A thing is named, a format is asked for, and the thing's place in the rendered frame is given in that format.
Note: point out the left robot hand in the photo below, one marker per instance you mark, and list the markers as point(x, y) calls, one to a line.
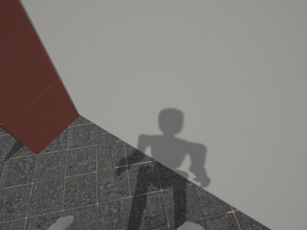
point(61, 223)

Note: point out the cupboard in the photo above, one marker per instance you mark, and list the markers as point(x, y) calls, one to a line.
point(34, 105)

